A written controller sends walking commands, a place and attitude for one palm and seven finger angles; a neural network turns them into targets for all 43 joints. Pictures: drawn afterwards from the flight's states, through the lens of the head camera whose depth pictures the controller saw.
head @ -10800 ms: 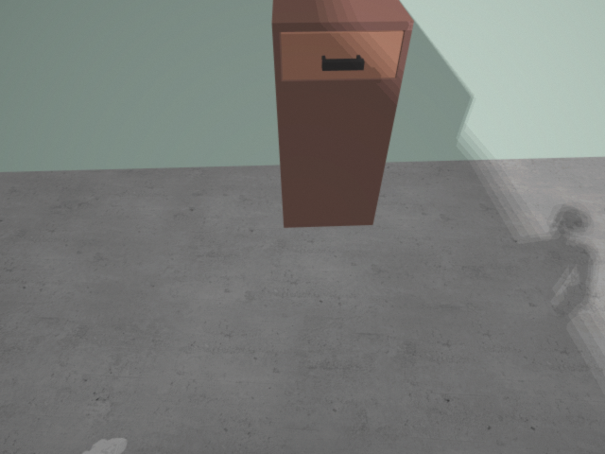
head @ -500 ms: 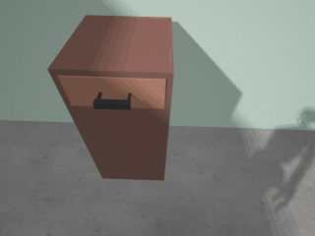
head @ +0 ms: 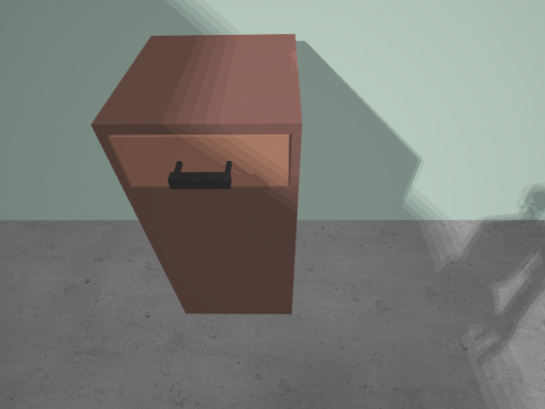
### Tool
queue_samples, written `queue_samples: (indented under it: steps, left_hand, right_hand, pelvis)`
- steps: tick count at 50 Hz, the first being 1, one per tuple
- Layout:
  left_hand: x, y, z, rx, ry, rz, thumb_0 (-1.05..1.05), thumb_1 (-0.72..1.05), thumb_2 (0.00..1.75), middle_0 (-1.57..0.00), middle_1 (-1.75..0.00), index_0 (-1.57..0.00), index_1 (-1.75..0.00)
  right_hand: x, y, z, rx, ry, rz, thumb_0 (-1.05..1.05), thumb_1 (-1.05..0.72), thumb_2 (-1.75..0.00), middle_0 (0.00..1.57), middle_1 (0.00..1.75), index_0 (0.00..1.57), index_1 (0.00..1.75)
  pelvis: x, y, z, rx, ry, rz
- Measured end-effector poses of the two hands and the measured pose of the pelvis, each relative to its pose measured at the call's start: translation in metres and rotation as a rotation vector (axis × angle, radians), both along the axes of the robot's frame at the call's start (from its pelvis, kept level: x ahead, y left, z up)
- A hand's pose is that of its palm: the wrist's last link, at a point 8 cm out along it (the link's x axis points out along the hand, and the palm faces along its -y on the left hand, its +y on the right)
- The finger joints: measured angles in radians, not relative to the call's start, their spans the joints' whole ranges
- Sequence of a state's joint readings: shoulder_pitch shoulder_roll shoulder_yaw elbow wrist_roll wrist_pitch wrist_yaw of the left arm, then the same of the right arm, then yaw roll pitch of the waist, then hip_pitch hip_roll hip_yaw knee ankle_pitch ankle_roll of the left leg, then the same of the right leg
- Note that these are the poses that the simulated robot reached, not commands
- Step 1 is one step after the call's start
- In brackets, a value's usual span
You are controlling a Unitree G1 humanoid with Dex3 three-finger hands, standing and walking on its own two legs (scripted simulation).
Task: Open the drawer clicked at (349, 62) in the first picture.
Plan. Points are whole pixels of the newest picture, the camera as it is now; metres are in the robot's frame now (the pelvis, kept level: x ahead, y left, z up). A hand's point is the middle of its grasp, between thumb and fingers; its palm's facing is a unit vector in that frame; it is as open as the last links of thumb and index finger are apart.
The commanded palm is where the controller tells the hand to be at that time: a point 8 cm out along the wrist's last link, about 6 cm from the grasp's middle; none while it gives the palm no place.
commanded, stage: look again from close up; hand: left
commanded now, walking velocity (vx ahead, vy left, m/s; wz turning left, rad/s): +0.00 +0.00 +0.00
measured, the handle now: (202, 173) +0.56 +0.19 +0.01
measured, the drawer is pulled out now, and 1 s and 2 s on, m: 0.00 0.00 0.00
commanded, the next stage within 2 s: raise the hand with hooked fingers in 0.04 s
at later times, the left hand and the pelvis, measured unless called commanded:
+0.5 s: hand (169, 352) +0.20 +0.17 -0.02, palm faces -0.04 -0.29 -0.96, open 8.2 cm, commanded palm +0.15 +0.21 -0.01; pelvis -0.02 -0.02 -0.02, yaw -5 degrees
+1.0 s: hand (147, 313) +0.24 +0.20 +0.02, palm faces +0.02 -0.09 -1.00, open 11.2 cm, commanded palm +0.20 +0.21 +0.08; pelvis -0.01 -0.03 -0.01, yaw -2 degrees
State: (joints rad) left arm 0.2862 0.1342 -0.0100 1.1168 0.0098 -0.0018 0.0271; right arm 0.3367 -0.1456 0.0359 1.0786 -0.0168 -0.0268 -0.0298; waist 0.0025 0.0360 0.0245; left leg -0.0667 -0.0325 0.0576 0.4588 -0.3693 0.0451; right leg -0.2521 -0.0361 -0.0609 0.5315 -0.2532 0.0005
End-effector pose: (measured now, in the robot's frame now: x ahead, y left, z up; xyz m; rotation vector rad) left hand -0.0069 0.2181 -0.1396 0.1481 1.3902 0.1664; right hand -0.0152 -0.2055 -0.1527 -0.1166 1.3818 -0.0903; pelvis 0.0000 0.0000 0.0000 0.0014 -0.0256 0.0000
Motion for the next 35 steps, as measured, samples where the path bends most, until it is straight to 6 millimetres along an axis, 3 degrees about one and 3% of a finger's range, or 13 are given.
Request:
queue_samples:
  steps: [8,9,12,15,18,21,24,28,32,35]
  left_hand:
    - [-0.006,-0.008,-0.002,-0.007,0.036,0.004,0.0,0.92,0.9,-0.2,-0.3,-0.2,-0.3]
    - [0.002,-0.007,0.002,0.013,0.013,-0.056,0.01,0.92,0.9,-0.2,-0.3,-0.2,-0.3]
    - [0.058,0.012,0.041,0.192,-0.264,-0.182,0.03,0.93,0.89,-0.21,-0.31,-0.21,-0.31]
    - [0.124,0.017,0.094,0.386,-0.529,-0.338,0.03,0.9,0.88,-0.21,-0.33,-0.21,-0.32]
    - [0.182,0.007,0.15,0.628,-0.768,-0.574,0.03,0.85,0.86,-0.21,-0.35,-0.21,-0.35]
    - [0.209,-0.011,0.181,0.84,-0.914,-0.757,0.02,0.78,0.84,-0.21,-0.39,-0.21,-0.39]
    - [0.2,-0.03,0.178,0.913,-0.943,-0.894,0.01,0.72,0.81,-0.21,-0.43,-0.21,-0.43]
    - [0.158,-0.04,0.148,0.92,-0.847,-1.004,0.0,0.62,0.78,-0.22,-0.49,-0.22,-0.49]
    - [0.123,-0.027,0.131,1.006,-0.739,-1.034,0.0,0.51,0.73,-0.24,-0.55,-0.24,-0.55]
    - [0.125,-0.013,0.138,1.109,-0.769,-0.999,0.0,0.43,0.7,-0.26,-0.59,-0.26,-0.59]
  right_hand:
    - [-0.016,-0.003,0.001,-0.003,0.07,-0.016,0.01,-0.91,-0.9,0.2,0.3,0.2,0.29]
    - [-0.012,-0.006,0.003,-0.009,0.044,-0.022,0.01,-0.91,-0.9,0.2,0.3,0.2,0.29]
    - [0.015,-0.02,0.011,-0.063,-0.159,-0.038,0.02,-0.91,-0.9,0.2,0.3,0.2,0.3]
    - [0.057,-0.038,0.016,-0.09,-0.354,-0.018,0.02,-0.92,-0.9,0.2,0.3,0.2,0.3]
    - [0.109,-0.054,0.028,-0.105,-0.538,0.036,0.02,-0.92,-0.9,0.2,0.3,0.2,0.29]
    - [0.159,-0.067,0.052,-0.111,-0.679,0.064,0.02,-0.92,-0.9,0.2,0.3,0.2,0.29]
    - [0.199,-0.074,0.077,-0.103,-0.755,0.103,0.02,-0.92,-0.9,0.2,0.3,0.2,0.29]
    - [0.239,-0.074,0.095,-0.102,-0.779,0.203,0.02,-0.91,-0.9,0.2,0.3,0.19,0.29]
    - [0.264,-0.062,0.088,-0.108,-0.747,0.298,0.01,-0.91,-0.9,0.2,0.3,0.19,0.29]
    - [0.27,-0.047,0.072,-0.085,-0.716,0.335,0.01,-0.91,-0.9,0.19,0.3,0.19,0.29]
  pelvis:
    - [0.002,-0.003,0.0,-0.002,0.01,-0.001]
    - [0.001,-0.004,-0.001,-0.003,0.015,-0.01]
    - [0.0,-0.006,-0.002,0.018,0.034,-0.023]
    - [-0.003,-0.007,-0.004,0.023,0.059,-0.013]
    - [-0.009,-0.009,-0.008,0.025,0.098,-0.022]
    - [-0.014,-0.014,-0.012,0.034,0.131,-0.054]
    - [-0.016,-0.021,-0.015,0.045,0.156,-0.08]
    - [-0.018,-0.031,-0.019,0.05,0.171,-0.076]
    - [-0.019,-0.039,-0.025,0.046,0.195,-0.041]
    - [-0.021,-0.043,-0.032,0.039,0.204,-0.009]
